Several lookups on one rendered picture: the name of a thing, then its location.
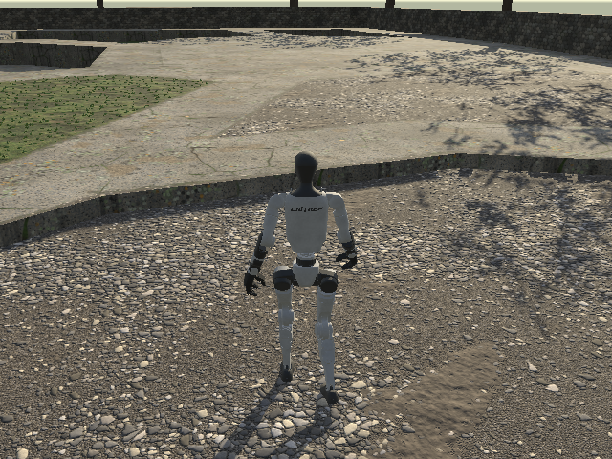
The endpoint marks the robot right upper arm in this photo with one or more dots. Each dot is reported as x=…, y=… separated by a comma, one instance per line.
x=336, y=202

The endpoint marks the robot left upper arm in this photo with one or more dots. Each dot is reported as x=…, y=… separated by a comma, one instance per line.
x=275, y=203

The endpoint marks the robot torso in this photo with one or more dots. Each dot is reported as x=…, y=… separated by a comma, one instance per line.
x=306, y=230

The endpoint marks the robot right forearm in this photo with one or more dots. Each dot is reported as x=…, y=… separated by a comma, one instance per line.
x=350, y=247

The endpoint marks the robot left hand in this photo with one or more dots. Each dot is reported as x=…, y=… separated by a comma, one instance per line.
x=249, y=282

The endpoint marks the robot right shin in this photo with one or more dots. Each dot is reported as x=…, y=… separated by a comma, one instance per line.
x=326, y=349

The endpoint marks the robot right hand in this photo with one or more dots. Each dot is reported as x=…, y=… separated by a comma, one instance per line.
x=350, y=264

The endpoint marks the robot left forearm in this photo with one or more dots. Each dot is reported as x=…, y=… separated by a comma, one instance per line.
x=258, y=257

